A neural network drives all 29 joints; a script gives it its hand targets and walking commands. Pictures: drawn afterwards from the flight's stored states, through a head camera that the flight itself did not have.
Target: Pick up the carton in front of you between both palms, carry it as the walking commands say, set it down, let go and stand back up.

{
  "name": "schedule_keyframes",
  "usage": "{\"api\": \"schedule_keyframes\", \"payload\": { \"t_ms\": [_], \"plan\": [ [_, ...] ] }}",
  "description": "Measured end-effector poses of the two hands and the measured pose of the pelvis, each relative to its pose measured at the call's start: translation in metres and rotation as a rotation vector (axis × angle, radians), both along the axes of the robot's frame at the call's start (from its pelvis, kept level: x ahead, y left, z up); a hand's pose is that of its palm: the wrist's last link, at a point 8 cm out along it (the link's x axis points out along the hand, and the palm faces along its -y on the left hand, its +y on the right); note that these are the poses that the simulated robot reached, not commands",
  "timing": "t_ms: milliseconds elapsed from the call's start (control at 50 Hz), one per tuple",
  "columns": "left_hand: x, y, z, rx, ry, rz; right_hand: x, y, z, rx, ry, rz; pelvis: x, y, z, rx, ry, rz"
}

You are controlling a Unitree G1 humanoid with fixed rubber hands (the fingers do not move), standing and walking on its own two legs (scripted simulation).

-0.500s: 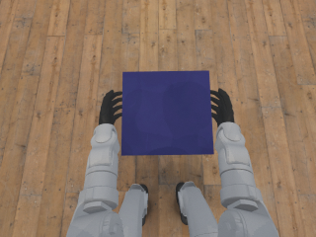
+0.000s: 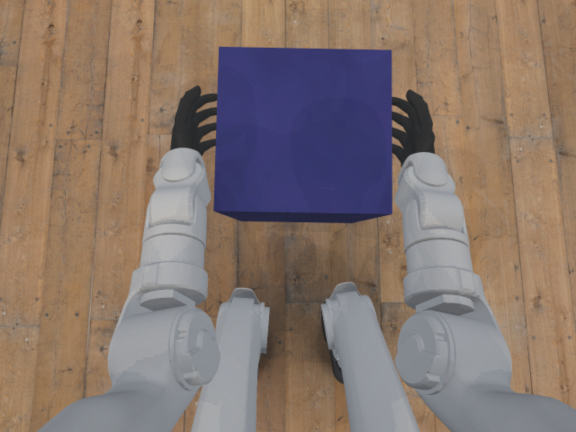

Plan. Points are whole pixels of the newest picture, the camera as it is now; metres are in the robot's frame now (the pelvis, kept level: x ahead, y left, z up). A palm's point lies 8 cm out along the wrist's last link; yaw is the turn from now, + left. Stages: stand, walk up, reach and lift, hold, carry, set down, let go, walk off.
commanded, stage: set down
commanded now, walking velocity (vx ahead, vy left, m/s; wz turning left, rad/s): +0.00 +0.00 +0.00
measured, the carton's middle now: (300, 154) +0.49 -0.02 -0.16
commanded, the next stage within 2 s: none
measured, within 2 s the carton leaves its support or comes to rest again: rests again in 1.16 s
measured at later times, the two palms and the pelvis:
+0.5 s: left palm (216, 155) +0.52 +0.13 -0.24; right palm (384, 163) +0.49 -0.17 -0.24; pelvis -0.02 +0.00 -0.11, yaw -1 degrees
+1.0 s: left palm (225, 159) +0.54 +0.12 -0.33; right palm (372, 168) +0.51 -0.17 -0.33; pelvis -0.01 +0.00 -0.17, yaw -1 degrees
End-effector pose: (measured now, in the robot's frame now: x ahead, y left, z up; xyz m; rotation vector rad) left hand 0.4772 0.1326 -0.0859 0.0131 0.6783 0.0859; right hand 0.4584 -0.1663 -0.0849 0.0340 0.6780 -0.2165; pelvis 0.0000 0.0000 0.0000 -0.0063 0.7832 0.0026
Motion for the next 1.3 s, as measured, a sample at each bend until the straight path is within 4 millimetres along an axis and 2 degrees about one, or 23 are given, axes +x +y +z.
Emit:
{"api": "schedule_keyframes", "payload": {
  "t_ms": [460,720,800,940,1160,1300],
  "plan": [
    [0.038,-0.006,-0.145,0.019,0.03,-0.049,0.029,-0.006,-0.143,-0.02,0.033,-0.014,-0.018,0.004,-0.103,-0.01,0.039,0.002],
    [0.059,-0.011,-0.228,0.037,0.051,-0.085,0.044,-0.01,-0.226,-0.019,0.056,-0.025,-0.018,0.004,-0.153,-0.015,-0.021,-0.006],
    [0.062,-0.012,-0.239,0.033,0.059,-0.084,0.046,-0.011,-0.238,-0.014,0.063,-0.026,-0.013,0.004,-0.161,-0.01,-0.047,-0.006],
    [0.064,-0.01,-0.242,0.033,0.059,-0.078,0.05,-0.01,-0.242,-0.012,0.063,-0.018,-0.008,0.002,-0.169,-0.01,-0.055,-0.009],
    [0.053,-0.006,-0.256,0.04,0.089,-0.09,0.038,-0.008,-0.256,-0.008,0.094,0.005,-0.015,0.003,-0.177,-0.014,-0.108,-0.006],
    [0.054,-0.007,-0.261,0.036,0.088,-0.103,0.036,-0.01,-0.263,0.001,0.094,0.014,-0.018,0.005,-0.181,-0.017,-0.145,-0.005]
  ]
}}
